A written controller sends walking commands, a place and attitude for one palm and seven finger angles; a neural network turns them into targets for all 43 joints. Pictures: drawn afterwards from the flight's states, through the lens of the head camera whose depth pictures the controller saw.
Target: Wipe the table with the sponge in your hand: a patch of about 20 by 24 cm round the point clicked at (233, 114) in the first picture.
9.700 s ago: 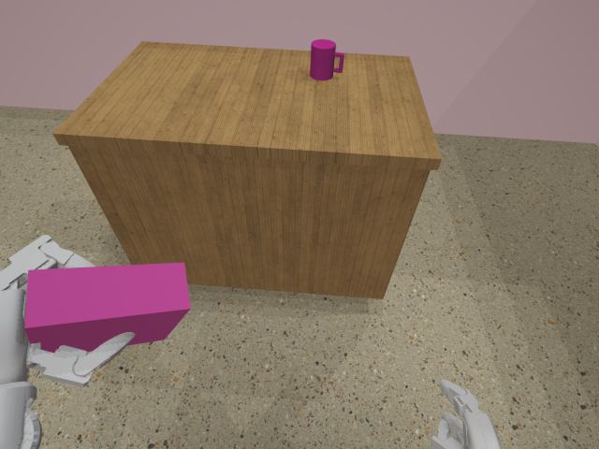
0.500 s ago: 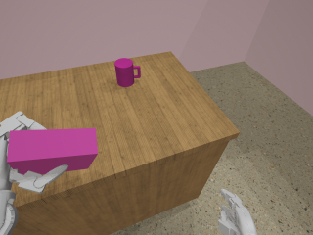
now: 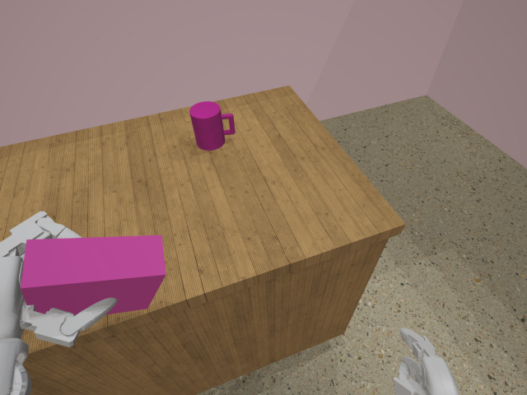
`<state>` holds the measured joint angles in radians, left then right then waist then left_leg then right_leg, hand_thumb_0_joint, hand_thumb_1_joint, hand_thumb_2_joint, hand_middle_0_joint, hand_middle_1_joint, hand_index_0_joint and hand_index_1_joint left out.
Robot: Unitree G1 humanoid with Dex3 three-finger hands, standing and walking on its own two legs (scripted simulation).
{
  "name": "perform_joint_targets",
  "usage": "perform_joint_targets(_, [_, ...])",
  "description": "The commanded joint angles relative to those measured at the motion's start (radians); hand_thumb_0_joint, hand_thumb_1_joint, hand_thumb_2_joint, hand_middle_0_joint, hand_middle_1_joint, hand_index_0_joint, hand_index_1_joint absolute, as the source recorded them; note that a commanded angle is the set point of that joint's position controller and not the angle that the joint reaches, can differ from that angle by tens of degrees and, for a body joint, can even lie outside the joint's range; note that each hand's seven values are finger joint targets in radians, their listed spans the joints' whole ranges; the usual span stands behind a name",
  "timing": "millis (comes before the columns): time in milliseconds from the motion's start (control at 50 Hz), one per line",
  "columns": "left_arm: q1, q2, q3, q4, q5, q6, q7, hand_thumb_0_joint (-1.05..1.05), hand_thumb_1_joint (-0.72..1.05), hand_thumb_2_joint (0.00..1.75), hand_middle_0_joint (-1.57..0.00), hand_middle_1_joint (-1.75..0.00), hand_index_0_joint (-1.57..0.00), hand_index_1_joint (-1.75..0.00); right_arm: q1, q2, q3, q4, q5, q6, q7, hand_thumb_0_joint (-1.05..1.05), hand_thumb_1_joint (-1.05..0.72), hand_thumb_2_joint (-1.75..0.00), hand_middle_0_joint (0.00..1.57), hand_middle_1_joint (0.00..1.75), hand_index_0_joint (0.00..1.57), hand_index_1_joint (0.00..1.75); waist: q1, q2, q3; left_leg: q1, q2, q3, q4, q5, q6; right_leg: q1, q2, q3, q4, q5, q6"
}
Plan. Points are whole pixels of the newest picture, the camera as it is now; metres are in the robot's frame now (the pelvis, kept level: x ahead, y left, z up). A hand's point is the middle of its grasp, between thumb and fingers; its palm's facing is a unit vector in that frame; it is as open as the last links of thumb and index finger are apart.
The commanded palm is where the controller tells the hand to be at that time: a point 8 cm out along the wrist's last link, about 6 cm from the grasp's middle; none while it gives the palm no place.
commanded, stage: come to a stop and stand still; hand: left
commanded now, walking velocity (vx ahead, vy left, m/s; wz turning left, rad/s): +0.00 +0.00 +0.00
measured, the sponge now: (118, 278) +0.23 +0.20 +0.13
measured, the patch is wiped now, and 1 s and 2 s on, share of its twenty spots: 0.00 0.00 0.00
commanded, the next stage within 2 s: look again from close up in 0.98 s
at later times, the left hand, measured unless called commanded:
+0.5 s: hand (46, 267) +0.23 +0.28 +0.14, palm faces +0.26 -0.88 -0.40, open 9.5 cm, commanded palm +0.17 +0.33 +0.18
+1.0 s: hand out of the picture +0.25 +0.34 +0.16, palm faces +0.34 -0.86 -0.38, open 9.5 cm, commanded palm +0.19 +0.38 +0.18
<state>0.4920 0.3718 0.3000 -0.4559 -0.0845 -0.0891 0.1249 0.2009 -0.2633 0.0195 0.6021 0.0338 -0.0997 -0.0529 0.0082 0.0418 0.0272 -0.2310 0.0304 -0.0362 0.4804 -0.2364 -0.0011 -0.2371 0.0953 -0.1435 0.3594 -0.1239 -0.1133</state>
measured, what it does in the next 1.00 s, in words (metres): shifts its weight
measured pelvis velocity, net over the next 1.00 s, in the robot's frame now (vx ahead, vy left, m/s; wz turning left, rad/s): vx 0.02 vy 0.10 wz -0.03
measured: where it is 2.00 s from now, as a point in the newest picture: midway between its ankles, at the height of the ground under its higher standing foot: outside the picture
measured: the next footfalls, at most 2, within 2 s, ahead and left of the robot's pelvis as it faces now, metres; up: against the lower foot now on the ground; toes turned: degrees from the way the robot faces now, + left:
none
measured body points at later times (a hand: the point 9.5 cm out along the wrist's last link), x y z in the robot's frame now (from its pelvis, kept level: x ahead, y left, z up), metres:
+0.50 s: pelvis +0.00 +0.06 +0.00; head +0.02 +0.07 +0.45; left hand +0.21 +0.33 +0.16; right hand +0.15 -0.17 -0.08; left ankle +0.01 +0.14 -0.74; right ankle +0.06 -0.03 -0.74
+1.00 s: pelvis +0.02 +0.10 +0.00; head +0.05 +0.13 +0.45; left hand +0.23 +0.39 +0.18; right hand +0.21 -0.10 -0.06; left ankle +0.01 +0.14 -0.74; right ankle +0.06 -0.03 -0.74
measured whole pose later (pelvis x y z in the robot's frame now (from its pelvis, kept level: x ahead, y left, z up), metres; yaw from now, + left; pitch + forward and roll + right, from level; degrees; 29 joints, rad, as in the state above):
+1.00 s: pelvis +0.02 +0.10 +0.00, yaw -2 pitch -2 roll -1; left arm 0.37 0.38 0.34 -0.47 -0.01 -0.21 0.09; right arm 0.18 -0.16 0.05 0.54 -0.01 -0.13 0.02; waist 0.04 -0.05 0.10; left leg -0.14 -0.09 0.10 0.44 -0.26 0.10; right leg -0.23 -0.03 -0.04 0.47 -0.20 -0.01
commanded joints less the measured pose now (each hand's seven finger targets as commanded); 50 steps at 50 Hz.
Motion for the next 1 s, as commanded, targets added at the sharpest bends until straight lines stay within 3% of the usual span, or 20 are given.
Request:
perform_joint_targets(0, [-0.107,0.165,0.125,-0.218,-0.010,-0.068,0.019,0.00,0.10,1.30,-1.20,-1.60,-1.20,-1.60,-0.113,-0.083,-0.027,-0.165,0.002,-0.056,-0.011,0.00,-0.90,-0.90,0.20,0.30,0.20,0.30,0.005,-0.032,-0.142,0.071,0.045,-0.052,-0.024,0.039,0.047,0.017,-0.265,0.259,-0.149,-0.143,0.135])
perform_joint_targets(120, [-0.130,0.163,0.116,-0.201,-0.005,-0.058,0.014,0.00,0.10,1.30,-1.20,-1.60,-1.20,-1.60,-0.120,-0.081,-0.022,-0.172,0.003,-0.051,-0.009,0.00,-0.90,-0.90,0.20,0.30,0.20,0.30,0.008,-0.037,-0.114,0.062,0.044,-0.055,-0.030,0.016,0.047,-0.002,-0.258,0.259,-0.163,-0.181,0.132])
perform_joint_targets(140, [-1.119,0.920,0.659,-0.392,0.139,-0.149,0.016,0.00,0.10,1.30,-1.20,-1.60,-1.20,-1.60,0.088,-0.062,-0.074,-0.105,-0.012,-0.094,-0.019,0.00,-0.90,-0.90,0.20,0.30,0.20,0.30,-0.002,-0.293,0.054,0.012,-0.029,0.140,0.051,0.030,0.014,-0.159,-0.177,0.253,-0.328,-0.175,0.383])
perform_joint_targets(160, [-0.658,0.366,0.284,0.075,0.066,-0.144,-0.027,0.00,0.10,1.30,-1.20,-1.60,-1.20,-1.60,0.007,0.011,-0.035,-0.095,-0.008,-0.091,-0.012,0.00,-0.90,-0.90,0.20,0.30,0.20,0.30,-0.002,-0.226,-0.168,0.033,-0.063,0.120,0.054,0.014,0.035,0.007,-0.209,0.215,-0.199,-0.217,0.312])
perform_joint_targets(180, [-0.438,0.210,0.195,0.090,0.029,-0.128,-0.027,0.00,0.10,1.30,-1.20,-1.60,-1.20,-1.60,-0.074,-0.051,-0.058,-0.163,0.013,-0.088,0.006,0.00,-0.90,-0.90,0.20,0.30,0.20,0.30,0.046,0.042,-0.149,0.139,-0.047,0.136,-0.055,-0.015,0.025,-0.007,-0.168,0.260,-0.151,-0.112,0.228])
perform_joint_targets(200, [-0.407,0.186,0.134,0.057,0.032,-0.150,-0.037,0.00,0.10,1.30,-1.20,-1.60,-1.20,-1.60,-0.045,-0.068,-0.055,-0.164,-0.005,-0.083,0.009,0.00,-0.90,-0.90,0.20,0.30,0.20,0.30,0.035,0.118,-0.131,0.039,-0.009,0.115,-0.094,-0.080,0.027,0.065,-0.176,0.236,-0.091,-0.148,0.200])
perform_joint_targets(240, [-0.266,0.117,0.070,-0.040,0.028,-0.173,-0.038,0.00,0.10,1.30,-1.20,-1.60,-1.20,-1.60,-0.064,-0.064,-0.040,-0.198,-0.002,-0.085,0.039,0.00,-0.90,-0.90,0.20,0.30,0.20,0.30,0.052,0.134,-0.112,-0.062,0.013,0.073,-0.124,-0.112,0.042,0.141,-0.181,0.255,-0.039,-0.199,0.177])
perform_joint_targets(280, [-0.173,0.104,0.060,-0.109,0.032,-0.180,-0.030,0.00,0.10,1.30,-1.20,-1.60,-1.20,-1.60,-0.092,-0.049,-0.027,-0.204,0.001,-0.095,0.053,0.00,-0.90,-0.90,0.20,0.30,0.20,0.30,0.054,0.051,-0.094,-0.074,0.027,0.060,-0.127,-0.152,0.048,0.122,-0.171,0.240,-0.036,-0.239,0.154])
perform_joint_targets(320, [-0.163,0.161,0.117,-0.137,0.042,-0.183,-0.020,0.00,0.10,1.30,-1.20,-1.60,-1.20,-1.60,-0.066,-0.055,-0.028,-0.213,-0.006,-0.100,0.048,0.00,-0.90,-0.90,0.20,0.30,0.20,0.30,0.053,-0.115,-0.084,-0.092,0.012,0.047,-0.098,-0.155,0.041,0.103,-0.172,0.246,-0.087,-0.302,0.145])
perform_joint_targets(360, [-0.161,0.204,0.175,-0.138,0.039,-0.188,-0.014,0.00,0.10,1.30,-1.20,-1.60,-1.20,-1.60,-0.058,-0.053,-0.028,-0.212,-0.012,-0.107,0.038,0.00,-0.90,-0.90,0.20,0.30,0.20,0.30,0.047,-0.194,-0.084,-0.049,0.000,0.038,-0.048,-0.109,0.038,0.045,-0.201,0.292,-0.144,-0.350,0.128])
perform_joint_targets(380, [-0.178,0.252,0.222,-0.176,0.037,-0.194,-0.008,0.00,0.10,1.30,-1.20,-1.60,-1.20,-1.60,-0.073,-0.058,-0.024,-0.203,-0.013,-0.106,0.037,0.00,-0.90,-0.90,0.20,0.30,0.20,0.30,0.043,-0.138,-0.089,-0.014,0.001,0.035,-0.048,-0.083,0.037,0.015,-0.209,0.290,-0.143,-0.345,0.112])
perform_joint_targets(440, [-0.226,0.222,0.206,-0.219,0.037,-0.215,-0.008,0.00,0.10,1.30,-1.20,-1.60,-1.20,-1.60,-0.066,-0.055,-0.025,-0.199,-0.024,-0.123,0.022,0.00,-0.90,-0.90,0.20,0.30,0.20,0.30,0.030,0.020,-0.100,-0.005,0.026,-0.010,-0.114,-0.052,0.039,0.043,-0.188,0.271,-0.075,-0.241,0.084])
perform_joint_targets(480, [-0.258,0.244,0.224,-0.266,0.042,-0.225,-0.006,0.00,0.10,1.30,-1.20,-1.60,-1.20,-1.60,-0.081,-0.054,-0.018,-0.192,-0.025,-0.133,0.022,0.00,-0.90,-0.90,0.20,0.30,0.20,0.30,0.032,0.109,-0.115,-0.009,0.057,-0.033,-0.164,0.007,0.035,0.097,-0.150,0.212,0.016,-0.085,0.085])
perform_joint_targets(580, [-0.209,0.168,0.163,-0.225,0.044,-0.221,-0.012,0.00,0.10,1.30,-1.20,-1.60,-1.20,-1.60,-0.068,-0.054,-0.024,-0.182,-0.024,-0.149,0.031,0.00,-0.90,-0.90,0.20,0.30,0.20,0.30,0.031,0.048,-0.150,0.003,0.070,-0.033,-0.142,0.200,0.013,0.170,-0.146,0.167,0.075,0.109,0.090])
perform_joint_targets(620, [-0.195,0.149,0.141,-0.213,0.046,-0.216,-0.015,0.00,0.10,1.30,-1.20,-1.60,-1.20,-1.60,-0.049,-0.064,-0.037,-0.179,-0.026,-0.142,0.037,0.00,-0.90,-0.90,0.20,0.30,0.20,0.30,0.026,0.016,-0.144,0.009,0.089,-0.049,-0.140,0.271,-0.004,0.162,-0.144,0.157,0.082,0.115,0.091])
perform_joint_targets(700, [-0.202,0.123,0.111,-0.200,0.053,-0.209,-0.019,0.00,0.10,1.30,-1.20,-1.60,-1.20,-1.60,-0.054,-0.064,-0.038,-0.172,-0.029,-0.118,0.044,0.00,-0.90,-0.90,0.20,0.30,0.20,0.30,0.021,0.075,-0.107,0.015,0.114,-0.062,-0.183,0.321,-0.040,0.097,-0.125,0.135,0.128,-0.007,0.094])
perform_joint_targets(760, [-0.215,0.151,0.141,-0.215,0.058,-0.203,-0.017,0.00,0.10,1.30,-1.20,-1.60,-1.20,-1.60,-0.052,-0.058,-0.047,-0.189,-0.030,-0.102,0.045,0.00,-0.90,-0.90,0.20,0.30,0.20,0.30,0.023,0.048,-0.115,0.054,0.134,-0.060,-0.163,0.420,-0.053,0.080,-0.128,0.133,0.133,-0.031,0.091])
perform_joint_targets(880, [-0.246,0.178,0.161,-0.287,0.062,-0.198,-0.016,0.00,0.10,1.30,-1.20,-1.60,-1.20,-1.60,-0.081,-0.054,-0.040,-0.203,-0.033,-0.086,0.052,0.00,-0.90,-0.90,0.20,0.30,0.20,0.30,0.022,0.116,-0.118,0.149,0.131,-0.039,-0.165,0.602,-0.092,0.018,-0.107,0.104,0.174,-0.094,0.088])
perform_joint_targets(920, [-0.226,0.165,0.153,-0.280,0.057,-0.198,-0.019,0.00,0.10,1.30,-1.20,-1.60,-1.20,-1.60,-0.066,-0.056,-0.047,-0.209,-0.039,-0.080,0.055,0.00,-0.90,-0.90,0.20,0.30,0.20,0.30,0.021,0.104,-0.128,0.162,0.138,-0.046,-0.146,0.655,-0.097,0.038,-0.111,0.102,0.144,-0.078,0.084])
perform_joint_targets(980, [-0.185,0.169,0.174,-0.265,0.055,-0.192,-0.012,0.00,0.10,1.30,-1.20,-1.60,-1.20,-1.60,-0.088,-0.056,-0.041,-0.213,-0.029,-0.075,0.053,0.00,-0.90,-0.90,0.20,0.30,0.20,0.30,0.021,0.037,-0.147,0.128,0.117,-0.031,-0.120,0.556,-0.094,0.103,-0.116,0.111,0.089,0.020,0.081])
